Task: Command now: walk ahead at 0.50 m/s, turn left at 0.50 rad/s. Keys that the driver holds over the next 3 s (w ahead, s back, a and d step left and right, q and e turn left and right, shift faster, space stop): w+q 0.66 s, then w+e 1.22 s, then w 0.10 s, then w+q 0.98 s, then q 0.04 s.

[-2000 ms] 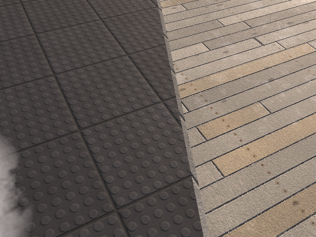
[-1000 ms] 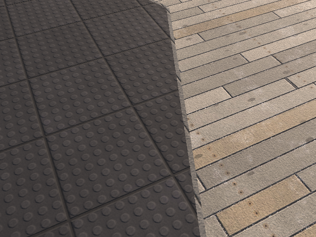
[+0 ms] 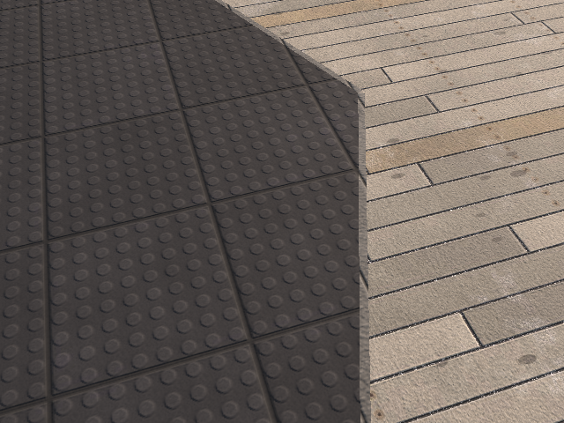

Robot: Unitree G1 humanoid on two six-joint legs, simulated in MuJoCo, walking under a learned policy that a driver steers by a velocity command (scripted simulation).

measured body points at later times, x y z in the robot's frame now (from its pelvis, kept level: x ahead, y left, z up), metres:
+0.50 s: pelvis +0.26 +0.09 +0.00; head +0.29 +0.12 +0.45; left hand +0.36 +0.40 -0.11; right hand +0.41 -0.16 -0.11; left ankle +0.26 +0.15 -0.75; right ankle +0.38 -0.09 -0.66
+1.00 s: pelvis +0.56 +0.12 +0.00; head +0.59 +0.13 +0.45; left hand +0.51 +0.40 -0.12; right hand +0.80 -0.06 -0.11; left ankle +0.51 +0.27 -0.68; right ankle +0.61 +0.06 -0.75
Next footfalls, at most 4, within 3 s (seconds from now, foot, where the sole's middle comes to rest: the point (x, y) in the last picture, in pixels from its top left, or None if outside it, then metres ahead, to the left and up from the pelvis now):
0.26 left None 0.30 0.16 -0.78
0.78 right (280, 368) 0.64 0.07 -0.78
1.26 left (176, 311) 0.79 0.36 -0.78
1.76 right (277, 228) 1.09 0.10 -0.78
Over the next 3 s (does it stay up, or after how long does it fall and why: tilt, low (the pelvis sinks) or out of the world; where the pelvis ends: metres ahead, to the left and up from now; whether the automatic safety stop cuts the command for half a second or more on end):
stays up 1.64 0.14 0.00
